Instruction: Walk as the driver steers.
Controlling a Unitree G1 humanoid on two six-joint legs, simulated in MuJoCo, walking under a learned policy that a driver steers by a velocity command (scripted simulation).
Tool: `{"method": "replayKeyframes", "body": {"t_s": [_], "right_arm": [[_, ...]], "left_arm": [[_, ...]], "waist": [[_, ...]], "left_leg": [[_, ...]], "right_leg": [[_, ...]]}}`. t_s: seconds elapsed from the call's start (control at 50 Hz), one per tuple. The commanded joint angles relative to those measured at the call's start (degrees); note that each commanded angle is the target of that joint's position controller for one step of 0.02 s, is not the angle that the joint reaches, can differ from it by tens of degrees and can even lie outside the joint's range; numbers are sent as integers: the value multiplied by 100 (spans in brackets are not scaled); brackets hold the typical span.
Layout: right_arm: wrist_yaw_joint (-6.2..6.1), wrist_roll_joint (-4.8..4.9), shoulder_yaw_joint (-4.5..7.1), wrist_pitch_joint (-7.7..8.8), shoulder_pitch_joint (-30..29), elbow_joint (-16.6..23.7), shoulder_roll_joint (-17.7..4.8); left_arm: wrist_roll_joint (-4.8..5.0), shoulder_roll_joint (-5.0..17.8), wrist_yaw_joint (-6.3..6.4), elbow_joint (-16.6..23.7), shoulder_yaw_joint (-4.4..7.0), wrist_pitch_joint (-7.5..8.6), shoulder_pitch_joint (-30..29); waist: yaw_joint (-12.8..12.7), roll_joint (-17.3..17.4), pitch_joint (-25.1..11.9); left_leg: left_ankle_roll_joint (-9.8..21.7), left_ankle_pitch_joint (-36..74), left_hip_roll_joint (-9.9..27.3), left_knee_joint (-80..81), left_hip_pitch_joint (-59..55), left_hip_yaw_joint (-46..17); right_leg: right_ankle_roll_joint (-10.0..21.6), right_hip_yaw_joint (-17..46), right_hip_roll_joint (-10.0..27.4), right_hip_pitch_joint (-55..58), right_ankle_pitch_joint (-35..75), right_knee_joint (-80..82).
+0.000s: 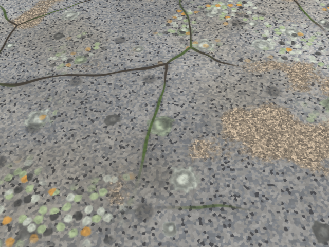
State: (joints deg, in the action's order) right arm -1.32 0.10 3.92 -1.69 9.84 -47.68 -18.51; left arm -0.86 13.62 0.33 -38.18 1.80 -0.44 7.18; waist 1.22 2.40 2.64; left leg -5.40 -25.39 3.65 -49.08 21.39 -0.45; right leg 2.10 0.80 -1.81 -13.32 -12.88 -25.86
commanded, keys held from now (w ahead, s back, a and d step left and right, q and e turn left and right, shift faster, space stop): no key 0.72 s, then w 0.28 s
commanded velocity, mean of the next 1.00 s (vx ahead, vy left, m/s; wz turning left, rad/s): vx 0.06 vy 0.00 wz -0.03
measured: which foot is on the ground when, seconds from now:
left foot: up 0.00-0.08, down 0.10-0.98, up 1.00-1.00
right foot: down 0.00-1.00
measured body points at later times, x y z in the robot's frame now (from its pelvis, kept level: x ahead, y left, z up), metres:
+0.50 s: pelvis +0.00 +0.02 +0.00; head +0.01 +0.02 +0.45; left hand +0.10 +0.29 -0.13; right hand +0.09 -0.24 -0.13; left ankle -0.01 +0.14 -0.74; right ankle +0.01 -0.10 -0.74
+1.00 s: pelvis +0.05 +0.00 -0.01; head +0.05 -0.01 +0.44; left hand +0.09 +0.27 -0.15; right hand +0.07 -0.27 -0.16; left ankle -0.01 +0.14 -0.73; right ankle +0.02 -0.10 -0.74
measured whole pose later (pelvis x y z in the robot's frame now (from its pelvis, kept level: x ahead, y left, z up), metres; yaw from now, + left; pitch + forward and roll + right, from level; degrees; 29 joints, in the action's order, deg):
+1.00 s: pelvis +0.05 +0.00 -0.01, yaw +0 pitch +0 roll -1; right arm -1.1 1.6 2.2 2.3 18.4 -58.1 -15.7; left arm 1.6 13.5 0.0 -60.4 3.1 4.6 14.4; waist -0.2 2.4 0.0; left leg 0.7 -23.9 2.2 -36.4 10.9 -1.6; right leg 3.1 -2.5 -1.4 -11.9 -18.9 -31.6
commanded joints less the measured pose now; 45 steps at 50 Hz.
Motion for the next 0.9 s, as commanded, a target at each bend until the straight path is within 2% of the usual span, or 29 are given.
{"method": "replayKeyframes", "body": {"t_s": [0.02,0.06,0.08,0.1,0.12,0.14,0.16,0.18,0.24,0.42,0.72,0.74,0.76,0.78,0.8,0.84,0.86,0.88,0.9], "right_arm": [[-10,5,20,70,-108,331,-300],[12,11,8,89,59,253,-300],[32,-33,-18,112,204,189,-261],[37,-119,-12,132,247,168,-407],[18,-127,39,138,240,208,-761],[38,-51,73,149,56,97,-836],[78,-47,12,186,-91,172,-545],[79,-99,-27,225,-95,116,-433],[56,-91,-75,336,-1,-12,-361],[-21,-62,-133,297,76,-294,-309],[-34,-46,-191,270,163,-750,-212],[-44,-36,-192,259,273,-823,-196],[-61,5,-166,239,305,-849,-255],[-79,37,-141,226,295,-831,-321],[-93,55,-128,240,312,-795,-359],[-82,117,-70,358,630,-836,-532],[-70,140,-13,417,824,-904,-674],[-64,152,31,456,846,-918,-770],[-51,147,30,484,750,-861,-733]], "left_arm": [[3,856,27,179,239,59,-157],[37,802,20,80,203,43,-251],[79,733,11,4,169,42,-262],[59,649,-2,-108,140,77,-54],[-38,626,-29,-151,131,112,122],[-55,570,-26,-188,142,105,246],[-63,744,-2,-231,159,81,-58],[-22,762,25,-233,188,58,-180],[7,689,88,-381,195,-21,-81],[43,662,117,-990,224,24,139],[75,680,198,-1812,182,18,290],[85,644,203,-1894,173,10,377],[125,667,210,-1938,189,-1,411],[152,681,213,-1936,200,7,406],[154,668,209,-1900,196,49,341],[179,519,157,-1815,164,234,186],[194,391,107,-1780,142,338,124],[218,352,55,-1751,136,415,77],[240,371,9,-1757,142,471,101]], "waist": [[-149,-1069,-615],[-42,-1000,-605],[90,-893,-551],[50,-655,-563],[-182,-124,-537],[-403,494,-455],[-173,318,-276],[-145,269,-244],[-121,155,-219],[-59,-245,-196],[-102,-216,-148],[-103,-199,-269],[-105,-142,-193],[-105,-51,23],[-77,17,308],[38,335,589],[56,653,562],[33,818,603],[-40,749,626]], "left_leg": [[15,149,14,811,-312,-15],[105,708,-42,1682,-754,54],[198,1517,-77,2490,-1173,91],[311,2313,77,2715,-1597,-162],[503,3069,452,2603,-1729,-496],[769,2027,449,2518,-1079,-454],[778,1363,312,2683,-713,-423],[687,1155,266,2759,-608,-395],[527,1401,145,2696,-724,-274],[569,1555,20,2621,-939,-176],[576,1721,-114,2683,-955,-71],[603,1147,-177,2700,-995,-15],[701,176,-231,2684,-890,-14],[834,-838,-179,2734,-687,-154],[979,-1547,-33,2870,-508,-405],[1341,-2105,529,3263,-640,-1272],[1586,-2249,981,3605,-840,-1911],[1801,-2201,1338,3847,-821,-2395],[1850,-1997,1423,3909,-676,-2481]], "right_leg": [[1063,1039,1322,467,2072,561],[988,1136,1292,335,1563,514],[804,1080,1175,146,1127,492],[520,1020,992,-72,659,459],[250,752,659,-232,104,259],[27,377,331,95,-197,361],[-81,339,290,331,-122,199],[-64,324,302,394,-11,121],[-4,389,362,353,407,132],[-109,336,357,313,700,185],[-143,256,355,419,855,216],[-125,165,272,449,282,195],[-69,37,136,303,-747,62],[1,-6,69,-27,-1747,-47],[67,24,71,-417,-2294,-135],[97,-47,88,-1008,-2045,-622],[56,-263,37,-1169,-1506,-1110],[93,-259,132,-1207,-1189,-1424],[177,-195,225,-1079,-1212,-1443]]}}
Keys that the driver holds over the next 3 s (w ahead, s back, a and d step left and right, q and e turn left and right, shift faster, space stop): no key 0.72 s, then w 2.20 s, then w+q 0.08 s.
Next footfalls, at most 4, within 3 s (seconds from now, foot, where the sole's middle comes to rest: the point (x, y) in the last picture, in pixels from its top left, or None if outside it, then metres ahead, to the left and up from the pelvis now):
0.10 left None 0.03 0.14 -0.78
1.40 left None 0.42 0.14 -0.78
1.96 right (195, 185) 0.74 -0.08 -0.78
2.48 left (141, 133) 1.04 0.16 -0.78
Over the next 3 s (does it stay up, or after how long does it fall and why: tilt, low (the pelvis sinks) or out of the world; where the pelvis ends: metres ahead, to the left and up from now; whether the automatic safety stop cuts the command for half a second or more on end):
stays up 1.15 0.05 -0.01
